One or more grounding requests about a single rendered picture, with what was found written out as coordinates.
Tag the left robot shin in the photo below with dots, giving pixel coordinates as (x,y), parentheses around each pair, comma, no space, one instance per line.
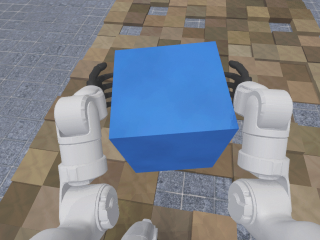
(147,220)

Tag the robot right upper arm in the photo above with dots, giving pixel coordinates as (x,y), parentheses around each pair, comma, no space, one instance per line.
(263,207)

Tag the left robot thigh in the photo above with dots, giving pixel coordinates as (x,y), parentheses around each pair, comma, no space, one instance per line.
(141,230)

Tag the right robot forearm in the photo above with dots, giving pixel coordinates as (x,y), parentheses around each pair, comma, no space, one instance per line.
(266,126)

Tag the left robot forearm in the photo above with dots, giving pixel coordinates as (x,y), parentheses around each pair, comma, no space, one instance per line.
(77,120)

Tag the robot right hand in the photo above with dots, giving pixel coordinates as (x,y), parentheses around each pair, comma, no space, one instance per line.
(243,77)

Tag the robot left hand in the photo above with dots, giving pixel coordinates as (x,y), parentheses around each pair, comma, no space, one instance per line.
(95,80)

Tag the carton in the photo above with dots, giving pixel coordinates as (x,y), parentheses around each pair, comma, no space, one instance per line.
(171,108)

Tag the robot left upper arm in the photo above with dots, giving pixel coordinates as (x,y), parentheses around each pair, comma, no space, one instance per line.
(86,212)

